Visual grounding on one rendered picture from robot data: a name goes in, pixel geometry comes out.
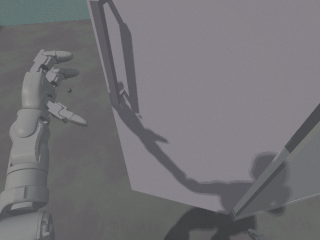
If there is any left robot hand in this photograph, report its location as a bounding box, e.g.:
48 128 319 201
21 49 88 127

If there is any fridge door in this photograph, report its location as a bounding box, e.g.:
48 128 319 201
86 0 320 215

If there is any left robot forearm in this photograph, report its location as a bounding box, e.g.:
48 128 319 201
0 108 51 220

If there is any handle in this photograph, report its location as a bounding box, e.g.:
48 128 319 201
89 0 125 106

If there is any right robot hand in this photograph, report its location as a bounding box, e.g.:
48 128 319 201
247 228 268 240

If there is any robot left upper arm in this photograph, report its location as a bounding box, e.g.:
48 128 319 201
0 211 55 240

